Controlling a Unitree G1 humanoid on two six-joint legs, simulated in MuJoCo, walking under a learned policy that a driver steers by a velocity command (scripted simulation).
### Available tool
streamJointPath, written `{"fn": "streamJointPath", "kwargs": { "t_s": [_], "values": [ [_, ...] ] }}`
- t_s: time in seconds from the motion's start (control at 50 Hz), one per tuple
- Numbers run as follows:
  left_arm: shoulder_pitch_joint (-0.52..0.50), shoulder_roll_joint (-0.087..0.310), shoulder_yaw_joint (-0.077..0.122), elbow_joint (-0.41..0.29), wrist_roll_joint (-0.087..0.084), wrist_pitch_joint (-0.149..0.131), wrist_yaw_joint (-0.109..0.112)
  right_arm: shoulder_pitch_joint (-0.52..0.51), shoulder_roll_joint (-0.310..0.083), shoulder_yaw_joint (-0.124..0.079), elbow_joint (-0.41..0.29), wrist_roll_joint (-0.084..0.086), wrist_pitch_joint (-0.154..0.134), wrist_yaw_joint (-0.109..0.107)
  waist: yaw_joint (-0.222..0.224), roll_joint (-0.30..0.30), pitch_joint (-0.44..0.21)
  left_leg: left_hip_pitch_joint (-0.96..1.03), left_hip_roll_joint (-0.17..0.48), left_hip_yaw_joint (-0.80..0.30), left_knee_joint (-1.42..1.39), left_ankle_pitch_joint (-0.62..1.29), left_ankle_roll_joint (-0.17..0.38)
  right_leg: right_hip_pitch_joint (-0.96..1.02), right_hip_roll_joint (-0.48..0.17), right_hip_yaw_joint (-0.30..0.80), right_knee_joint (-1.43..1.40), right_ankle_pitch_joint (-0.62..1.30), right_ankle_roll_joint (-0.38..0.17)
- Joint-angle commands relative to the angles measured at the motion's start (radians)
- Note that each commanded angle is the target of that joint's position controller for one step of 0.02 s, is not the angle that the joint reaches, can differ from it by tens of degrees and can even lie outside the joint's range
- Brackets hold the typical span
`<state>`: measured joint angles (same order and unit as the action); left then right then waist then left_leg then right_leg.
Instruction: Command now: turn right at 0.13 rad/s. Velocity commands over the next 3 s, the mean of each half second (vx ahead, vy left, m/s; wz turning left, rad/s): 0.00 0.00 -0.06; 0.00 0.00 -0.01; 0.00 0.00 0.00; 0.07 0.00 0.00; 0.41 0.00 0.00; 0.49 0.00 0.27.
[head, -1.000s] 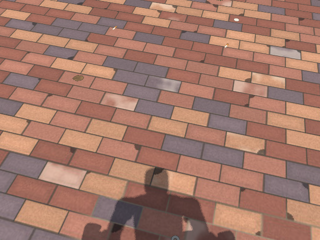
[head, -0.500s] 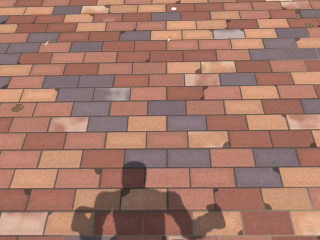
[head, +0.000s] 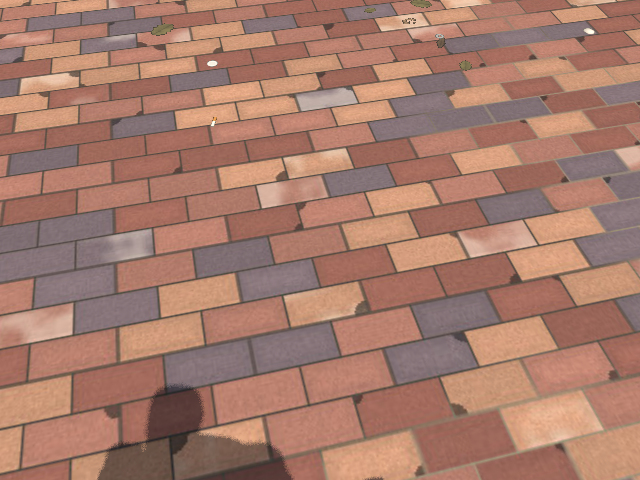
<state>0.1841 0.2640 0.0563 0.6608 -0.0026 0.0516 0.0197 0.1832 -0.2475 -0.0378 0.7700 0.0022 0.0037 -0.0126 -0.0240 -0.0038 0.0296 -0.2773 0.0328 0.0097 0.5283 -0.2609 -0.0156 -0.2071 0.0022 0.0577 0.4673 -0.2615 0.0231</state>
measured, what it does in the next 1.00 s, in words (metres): stands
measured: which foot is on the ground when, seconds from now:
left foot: down 0.00-1.00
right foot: down 0.00-1.00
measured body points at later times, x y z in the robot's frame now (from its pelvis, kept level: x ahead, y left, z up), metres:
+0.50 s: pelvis +0.00 -0.02 +0.00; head +0.01 -0.02 +0.45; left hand +0.12 +0.23 -0.12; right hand +0.07 -0.29 -0.13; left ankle +0.01 +0.13 -0.73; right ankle -0.01 -0.13 -0.73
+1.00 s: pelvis +0.00 -0.01 +0.00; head +0.01 -0.01 +0.45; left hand +0.06 +0.24 -0.14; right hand +0.03 -0.27 -0.15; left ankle +0.01 +0.13 -0.73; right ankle -0.01 -0.14 -0.73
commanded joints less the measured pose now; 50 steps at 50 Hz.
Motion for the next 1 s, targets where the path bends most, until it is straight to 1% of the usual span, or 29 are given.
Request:
{"fn": "streamJointPath", "kwargs": {
  "t_s": [0.02, 0.04, 0.06, 0.08, 0.1, 0.16, 0.2, 0.34, 0.54, 0.78, 1.0],
  "values": [
    [-0.011, 0.157, 0.032, -0.048, 0.022, -0.012, 0.004, 0.061, -0.074, -0.01, -0.048, -0.029, -0.041, 0.013, -0.053, -0.188, -0.155, 0.012, 0.035, -0.027, -0.067, 0.009, -0.002, 0.105, -0.195, 0.164, -0.052, 0.41, -0.148],
    [-0.04, 0.096, 0.021, -0.064, 0.022, -0.02, -0.007, -0.006, -0.119, -0.015, -0.042, -0.036, -0.04, 0.01, -0.01, -0.123, -0.118, 0.051, 0.027, -0.022, -0.062, 0.05, -0.033, 0.055, -0.143, 0.144, -0.07, 0.246, -0.137],
    [-0.027, 0.08, 0.015, -0.048, 0.031, -0.027, -0.011, -0.038, -0.127, -0.019, -0.039, -0.032, -0.038, 0.01, 0.005, -0.101, -0.101, 0.057, 0.021, -0.012, -0.062, 0.085, -0.038, 0.038, -0.111, 0.124, -0.076, 0.161, -0.106],
    [-0.023, 0.097, 0.017, -0.043, 0.031, -0.032, -0.011, -0.041, -0.124, -0.02, -0.03, -0.025, -0.03, 0.005, 0.008, -0.094, -0.074, 0.061, 0.02, -0.009, -0.056, 0.1, -0.035, 0.013, -0.091, 0.111, -0.079, 0.14, -0.088],
    [-0.026, 0.102, 0.017, -0.037, 0.026, -0.039, -0.013, -0.027, -0.129, -0.021, -0.026, -0.025, -0.023, 0.002, 0.004, -0.096, -0.046, 0.06, 0.023, -0.013, -0.063, 0.111, -0.034, -0.01, -0.091, 0.114, -0.084, 0.133, -0.081],
    [-0.009, 0.084, 0.007, -0.018, 0.022, -0.046, -0.008, -0.008, -0.118, -0.019, -0.001, -0.02, -0.019, -0.002, 0.0, -0.076, -0.024, 0.075, 0.025, -0.015, -0.077, 0.115, -0.028, -0.034, -0.079, 0.104, -0.083, 0.112, -0.073],
    [-0.011, 0.082, 0.005, -0.01, 0.022, -0.047, -0.006, -0.001, -0.116, -0.019, 0.018, -0.019, -0.019, -0.005, 0.0, -0.059, -0.017, 0.081, 0.026, -0.015, -0.082, 0.116, -0.031, -0.04, -0.074, 0.102, -0.085, 0.097, -0.072],
    [-0.005, 0.073, 0.002, 0.036, 0.018, -0.053, -0.004, 0.013, -0.122, -0.023, 0.078, -0.014, -0.019, -0.016, 0.0, -0.018, -0.021, 0.1, 0.031, -0.015, -0.093, 0.13, -0.038, -0.033, -0.055, 0.085, -0.08, 0.109, -0.068],
    [0.023, 0.067, 0.001, 0.134, 0.011, -0.055, 0.003, 0.031, -0.121, -0.023, 0.16, -0.008, -0.013, -0.028, 0.001, -0.007, -0.02, 0.108, 0.029, -0.009, -0.1, 0.143, -0.033, -0.015, -0.031, 0.05, -0.072, 0.155, -0.058],
    [0.05, 0.066, -0.006, 0.252, 0.006, -0.054, 0.012, 0.053, -0.102, -0.017, 0.236, -0.005, -0.007, -0.036, 0.005, -0.001, -0.001, 0.105, 0.018, 0.001, -0.108, 0.143, -0.022, -0.012, -0.015, 0.023, -0.072, 0.16, -0.046],
    [0.072, 0.057, -0.017, 0.33, 0.003, -0.052, 0.017, 0.081, -0.08, -0.008, 0.281, -0.004, -0.004, -0.039, 0.009, 0.005, 0.011, 0.101, 0.01, 0.006, -0.111, 0.137, -0.016, -0.018, -0.008, 0.008, -0.077, 0.146, -0.04]
  ]
}}
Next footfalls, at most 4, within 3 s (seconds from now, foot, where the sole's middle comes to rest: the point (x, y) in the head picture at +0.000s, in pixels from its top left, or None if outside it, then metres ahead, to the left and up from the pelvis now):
2.52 right None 0.45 -0.10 -0.77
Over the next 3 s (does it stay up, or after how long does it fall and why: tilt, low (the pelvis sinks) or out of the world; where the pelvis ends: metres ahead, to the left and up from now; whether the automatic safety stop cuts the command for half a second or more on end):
stays up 0.52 0.01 0.00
